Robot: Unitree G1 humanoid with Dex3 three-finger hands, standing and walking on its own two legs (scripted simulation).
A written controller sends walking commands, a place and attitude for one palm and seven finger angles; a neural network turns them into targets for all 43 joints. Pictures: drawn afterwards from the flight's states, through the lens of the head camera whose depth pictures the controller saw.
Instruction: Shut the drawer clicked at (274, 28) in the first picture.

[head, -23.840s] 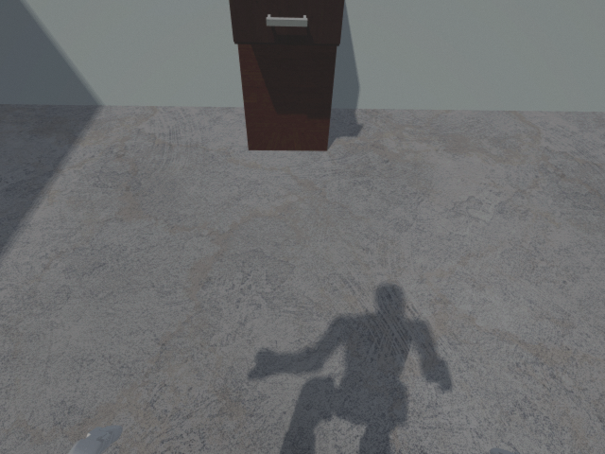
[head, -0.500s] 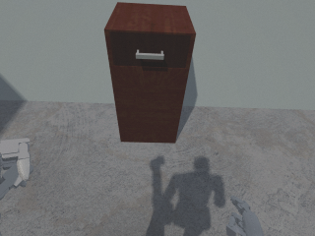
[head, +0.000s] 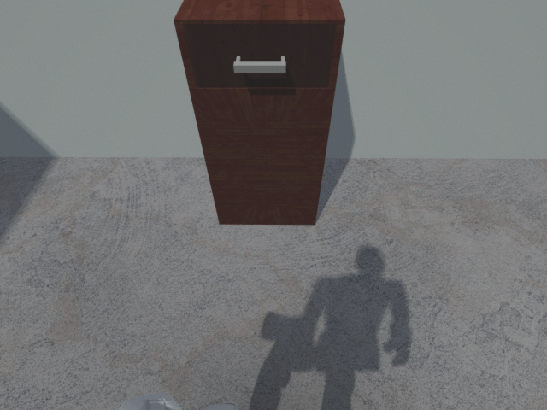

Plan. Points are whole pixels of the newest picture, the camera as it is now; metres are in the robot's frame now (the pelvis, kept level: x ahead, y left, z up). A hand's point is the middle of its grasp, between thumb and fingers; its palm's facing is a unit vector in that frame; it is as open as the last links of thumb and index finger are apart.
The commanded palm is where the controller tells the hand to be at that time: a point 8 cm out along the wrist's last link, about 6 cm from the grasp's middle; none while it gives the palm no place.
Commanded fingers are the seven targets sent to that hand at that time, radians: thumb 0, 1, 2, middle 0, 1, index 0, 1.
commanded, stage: let the arm hang, fingers relaxed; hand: left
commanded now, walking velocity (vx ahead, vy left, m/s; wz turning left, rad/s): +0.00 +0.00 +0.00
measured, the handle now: (260, 63) +0.94 +0.04 +0.03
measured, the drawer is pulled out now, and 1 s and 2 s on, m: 0.00 0.00 0.00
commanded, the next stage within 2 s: look to check the result in 0.82 s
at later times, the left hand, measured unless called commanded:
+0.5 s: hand out of the picture +0.00 +0.17 -0.14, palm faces +0.04 -0.98 -0.21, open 7.0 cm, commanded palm none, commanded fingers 0.00 0.90 0.90 -0.20 -0.30 -0.20 -0.30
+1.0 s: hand out of the picture +0.01 +0.15 -0.15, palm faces +0.03 -0.98 -0.20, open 7.4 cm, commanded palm none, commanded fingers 0.00 0.90 0.90 -0.20 -0.30 -0.20 -0.30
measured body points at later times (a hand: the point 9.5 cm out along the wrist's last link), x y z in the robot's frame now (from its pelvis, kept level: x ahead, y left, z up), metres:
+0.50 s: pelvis +0.00 +0.00 +0.02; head +0.01 -0.02 +0.47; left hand +0.00 +0.22 -0.13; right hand +0.01 -0.22 -0.14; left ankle +0.03 +0.10 -0.72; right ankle +0.03 -0.11 -0.72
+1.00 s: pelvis +0.01 -0.01 +0.03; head +0.02 -0.03 +0.48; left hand +0.01 +0.21 -0.13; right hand -0.03 -0.21 -0.14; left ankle +0.03 +0.10 -0.72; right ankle +0.03 -0.11 -0.72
